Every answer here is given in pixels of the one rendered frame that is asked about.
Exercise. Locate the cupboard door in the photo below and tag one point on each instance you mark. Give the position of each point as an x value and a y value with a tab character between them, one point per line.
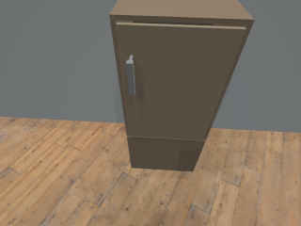
180	73

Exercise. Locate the handle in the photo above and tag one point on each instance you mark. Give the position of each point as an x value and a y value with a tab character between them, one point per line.
130	69

